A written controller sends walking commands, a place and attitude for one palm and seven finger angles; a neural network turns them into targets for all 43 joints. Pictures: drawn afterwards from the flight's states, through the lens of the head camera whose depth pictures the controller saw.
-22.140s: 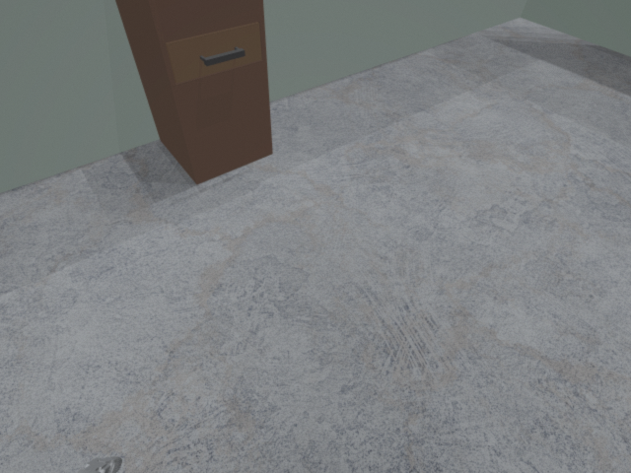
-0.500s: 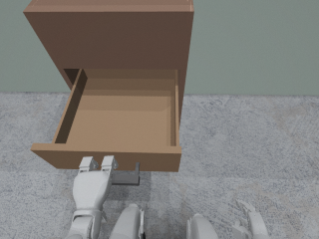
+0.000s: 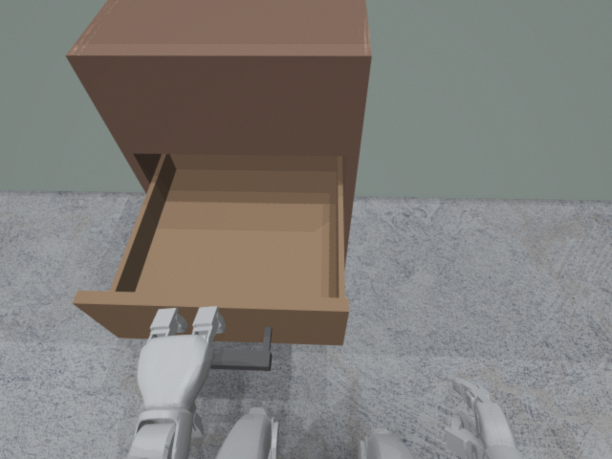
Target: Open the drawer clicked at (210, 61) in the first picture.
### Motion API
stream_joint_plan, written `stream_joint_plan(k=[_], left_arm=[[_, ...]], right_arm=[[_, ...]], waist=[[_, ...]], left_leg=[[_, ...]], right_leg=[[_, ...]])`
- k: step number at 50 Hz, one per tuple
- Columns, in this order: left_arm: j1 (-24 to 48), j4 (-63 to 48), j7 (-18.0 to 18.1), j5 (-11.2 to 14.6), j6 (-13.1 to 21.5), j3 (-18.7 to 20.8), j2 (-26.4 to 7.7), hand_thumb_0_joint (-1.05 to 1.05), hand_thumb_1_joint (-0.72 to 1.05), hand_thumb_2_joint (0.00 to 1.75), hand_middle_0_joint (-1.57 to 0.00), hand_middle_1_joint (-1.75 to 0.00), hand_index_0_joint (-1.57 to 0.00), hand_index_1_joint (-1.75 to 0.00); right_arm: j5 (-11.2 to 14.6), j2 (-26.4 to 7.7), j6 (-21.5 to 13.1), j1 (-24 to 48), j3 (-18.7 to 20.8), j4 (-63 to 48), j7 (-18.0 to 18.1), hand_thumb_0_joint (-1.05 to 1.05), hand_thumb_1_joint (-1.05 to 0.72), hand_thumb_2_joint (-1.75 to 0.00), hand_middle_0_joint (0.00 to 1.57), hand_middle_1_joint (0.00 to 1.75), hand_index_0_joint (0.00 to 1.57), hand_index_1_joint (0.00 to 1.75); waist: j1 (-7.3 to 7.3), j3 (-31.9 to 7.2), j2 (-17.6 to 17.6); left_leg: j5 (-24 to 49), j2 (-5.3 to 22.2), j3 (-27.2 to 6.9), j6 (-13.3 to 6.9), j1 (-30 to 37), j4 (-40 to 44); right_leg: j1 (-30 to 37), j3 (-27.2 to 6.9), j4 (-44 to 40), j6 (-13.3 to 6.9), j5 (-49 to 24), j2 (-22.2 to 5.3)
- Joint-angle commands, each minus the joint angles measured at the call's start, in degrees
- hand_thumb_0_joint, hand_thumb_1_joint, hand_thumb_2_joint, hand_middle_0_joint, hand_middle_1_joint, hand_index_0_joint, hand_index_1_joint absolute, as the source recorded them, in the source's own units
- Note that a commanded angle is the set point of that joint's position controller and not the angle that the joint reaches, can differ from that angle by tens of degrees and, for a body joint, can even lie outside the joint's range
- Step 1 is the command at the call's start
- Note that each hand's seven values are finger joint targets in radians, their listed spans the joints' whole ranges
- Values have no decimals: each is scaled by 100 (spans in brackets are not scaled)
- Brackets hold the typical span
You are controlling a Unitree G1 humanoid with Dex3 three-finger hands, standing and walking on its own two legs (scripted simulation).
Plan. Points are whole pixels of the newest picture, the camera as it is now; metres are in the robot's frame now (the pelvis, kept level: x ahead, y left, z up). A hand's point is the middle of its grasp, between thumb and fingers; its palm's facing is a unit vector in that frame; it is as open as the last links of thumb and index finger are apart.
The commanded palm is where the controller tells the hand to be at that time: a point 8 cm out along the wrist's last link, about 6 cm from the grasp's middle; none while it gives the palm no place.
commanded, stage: lift the hand off the handle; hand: left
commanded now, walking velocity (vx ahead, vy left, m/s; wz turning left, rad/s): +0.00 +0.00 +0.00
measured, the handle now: (216, 345) +0.29 +0.16 -0.09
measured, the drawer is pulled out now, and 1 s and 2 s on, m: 0.30 0.30 0.30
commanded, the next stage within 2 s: draw the hand back to the body in 1.48 s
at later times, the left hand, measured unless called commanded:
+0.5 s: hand (191, 361) +0.24 +0.17 -0.02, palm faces +0.01 -0.11 -0.99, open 13.5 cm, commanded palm +0.22 +0.16 +0.05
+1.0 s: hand (179, 350) +0.24 +0.17 +0.02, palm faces +0.01 -0.12 -0.99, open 13.9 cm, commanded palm +0.22 +0.17 +0.08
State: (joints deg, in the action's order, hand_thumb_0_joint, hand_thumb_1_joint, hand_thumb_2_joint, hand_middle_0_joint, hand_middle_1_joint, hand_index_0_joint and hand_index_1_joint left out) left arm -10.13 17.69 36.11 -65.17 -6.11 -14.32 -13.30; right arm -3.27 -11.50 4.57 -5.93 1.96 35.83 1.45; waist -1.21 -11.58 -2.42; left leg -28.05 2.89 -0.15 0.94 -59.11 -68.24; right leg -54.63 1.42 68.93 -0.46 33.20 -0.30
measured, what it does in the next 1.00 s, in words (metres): stands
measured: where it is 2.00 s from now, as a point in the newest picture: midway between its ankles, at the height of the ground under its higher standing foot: outside the picture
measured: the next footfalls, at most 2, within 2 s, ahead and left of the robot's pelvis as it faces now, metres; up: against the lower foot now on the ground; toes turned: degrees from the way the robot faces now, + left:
none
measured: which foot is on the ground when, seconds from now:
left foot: down 0.00-1.00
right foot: down 0.00-1.00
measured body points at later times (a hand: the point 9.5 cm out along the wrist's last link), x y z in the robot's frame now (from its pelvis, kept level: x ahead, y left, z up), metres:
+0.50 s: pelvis +0.01 +0.00 +0.02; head +0.05 -0.02 +0.47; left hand +0.24 +0.17 +0.04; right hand +0.19 -0.23 -0.09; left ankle +0.04 +0.13 -0.64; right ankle +0.00 -0.12 -0.64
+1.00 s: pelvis +0.01 -0.01 +0.04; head +0.04 -0.04 +0.49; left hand +0.24 +0.18 +0.08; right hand +0.21 -0.24 -0.06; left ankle +0.04 +0.13 -0.64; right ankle +0.00 -0.12 -0.64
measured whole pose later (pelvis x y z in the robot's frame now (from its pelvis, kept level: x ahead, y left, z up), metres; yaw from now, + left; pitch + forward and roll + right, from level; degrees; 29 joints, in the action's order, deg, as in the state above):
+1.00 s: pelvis +0.01 -0.01 +0.04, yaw +0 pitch +11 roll +1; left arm -14.9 7.4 28.8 -61.9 -6.9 -13.6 -15.3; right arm -1.7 -12.7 6.3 -7.7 1.5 33.5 0.2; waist -2.1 -8.9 -3.0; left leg -23.8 2.8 0.6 1.8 -41.6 -54.3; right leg -38.2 1.1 56.2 -1.3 29.2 -0.1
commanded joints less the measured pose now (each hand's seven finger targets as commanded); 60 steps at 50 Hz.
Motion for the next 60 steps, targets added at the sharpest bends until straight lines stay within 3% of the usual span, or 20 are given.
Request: stream_joint_plan(k=[1,3,5,11,15,24,27,30,31,32,34,38,44,46,48,51,55,59,60], left_arm=[[885,-1500,300,6,84,412,-495,0,-50,30,-30,-120,-30,-120],[783,-1476,293,-3,76,533,-598,0,-50,30,-30,-120,-30,-120],[750,-1519,281,-30,79,375,-463,0,-50,30,-30,-120,-30,-120],[475,-1669,212,39,8,403,-504,0,-50,30,-30,-120,-30,-120],[564,-1658,138,3,-58,233,-396,0,-50,30,-30,-120,-30,-120],[638,-1849,0,33,-106,66,-341,0,-50,30,-30,-120,-30,-120],[483,-1868,-24,16,-129,92,-364,0,-50,30,-30,-120,-30,-120],[387,-1752,-60,24,-177,244,-474,0,-50,30,-30,-120,-30,-120],[478,-1872,-65,26,-187,201,-473,0,-50,30,-30,-120,-30,-120],[275,-1743,-86,50,-220,261,-482,0,-50,30,-30,-120,-30,-120],[270,-1742,-131,77,-273,288,-513,0,-50,30,-30,-120,-30,-120],[388,-1778,-277,173,-329,325,-579,0,-50,30,-30,-120,-30,-120],[234,-2068,-470,259,-105,498,-762,0,-50,30,-30,-120,-30,-120],[189,-2206,-510,257,-29,402,-678,0,-50,30,-30,-120,-30,-120],[106,-2128,-551,297,-14,436,-691,0,-50,30,-30,-120,-30,-120],[229,-2434,-542,270,70,498,-771,0,-50,30,-30,-120,-30,-120],[23,-2461,-534,294,60,657,-864,0,-50,30,-30,-120,-30,-120],[38,-2656,-586,299,-4,553,-815,0,-50,30,-30,-120,-30,-120],[-16,-2609,-615,308,-37,492,-766,0,-50,30,-30,-120,-30,-120]], right_arm=[[-26,-621,-214,354,211,-832,35,0,-90,-90,20,30,20,30],[-21,-631,-214,346,210,-829,39,0,-90,-90,20,30,20,30],[-26,-620,-204,347,210,-858,12,0,-90,-90,20,30,20,30],[-4,-623,-150,380,195,-938,-37,0,-90,-90,20,30,20,30],[20,-627,-116,370,202,-954,-62,0,-90,-90,20,30,20,30],[55,-599,-76,414,161,-1043,-130,0,-90,-90,20,30,20,30],[67,-595,-62,413,177,-1077,-137,0,-90,-90,20,30,20,30],[88,-585,-40,412,174,-1065,-138,0,-90,-90,20,30,20,30],[73,-590,-29,461,150,-1074,-146,0,-90,-90,20,30,20,30],[102,-575,-28,450,160,-1094,-141,0,-90,-90,20,30,20,30],[109,-579,-3,520,116,-1106,-144,0,-90,-90,20,30,20,30],[150,-600,-13,512,121,-1115,-95,0,-90,-90,20,30,20,30],[138,-589,-58,546,97,-1131,-80,0,-90,-90,20,30,20,30],[127,-592,-65,518,105,-1152,-109,0,-90,-90,20,30,20,30],[141,-616,-81,471,126,-1150,-116,0,-90,-90,20,30,20,30],[104,-608,-77,508,126,-1173,-129,0,-90,-90,20,30,20,30],[128,-605,-88,482,166,-1175,-126,0,-90,-90,20,30,20,30],[130,-603,-72,560,136,-1209,-184,0,-90,-90,20,30,20,30],[155,-605,-73,507,167,-1204,-173,0,-90,-90,20,30,20,30]], waist=[[144,-1636,216],[122,-1561,148],[124,-1517,57],[65,-1489,169],[116,-1254,168],[93,-1174,220],[47,-1112,131],[21,-1032,320],[3,-1163,259],[-17,-976,324],[-43,-963,377],[4,-792,413],[-53,-808,395],[-43,-786,263],[14,-607,375],[-48,-843,291],[-58,-746,328],[-72,-886,271],[-28,-717,292]], left_leg=[[1197,-303,98,-271,2025,848],[1216,-308,83,-264,2025,890],[1191,-313,92,-260,2076,933],[1306,-315,107,-249,2220,1078],[1259,-307,75,-250,2286,1198],[1233,-309,79,-262,2522,1426],[1287,-321,92,-254,2590,1497],[1297,-330,124,-252,2570,1553],[1318,-337,150,-255,2612,1559],[1260,-348,157,-245,2584,1622],[1229,-356,185,-241,2588,1692],[1192,-376,206,-266,2659,1831],[1334,-404,254,-269,2825,1901],[1360,-406,240,-264,2881,1920],[1347,-397,214,-270,2856,1949],[1451,-411,246,-270,2956,1933],[1512,-408,244,-264,2982,1983],[1678,-384,252,-251,3175,2043],[1651,-382,239,-262,3168,2073]], right_leg=[[451,90,-1332,-179,-1602,215],[513,89,-1362,-200,-1652,225],[518,103,-1389,-197,-1607,222],[741,102,-1488,-194,-1749,244],[752,118,-1593,-205,-1670,255],[937,99,-1799,-202,-1557,251],[1056,121,-1837,-221,-1657,273],[1232,63,-1933,-201,-1788,277],[1274,34,-1943,-187,-1818,260],[1342,50,-2006,-192,-1788,274],[1429,-1,-2085,-171,-1760,264],[1649,-57,-2303,-156,-1828,240],[1828,-138,-2400,-121,-2077,196],[1793,-92,-2387,-133,-2049,204],[1815,-69,-2441,-140,-2087,208],[1880,-117,-2409,-122,-2244,182],[1978,-82,-2426,-134,-2370,203],[2025,-86,-2447,-135,-2458,206],[2018,-41,-2475,-143,-2445,225]])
